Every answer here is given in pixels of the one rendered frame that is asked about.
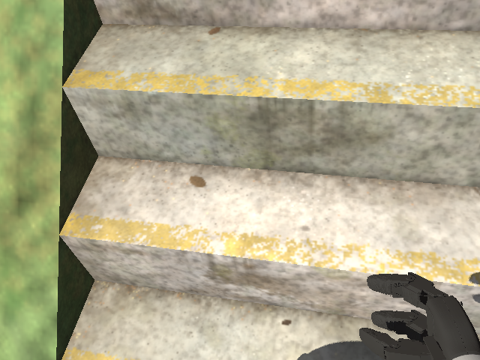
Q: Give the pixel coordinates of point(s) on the right robot hand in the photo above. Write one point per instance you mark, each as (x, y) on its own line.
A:
(444, 334)

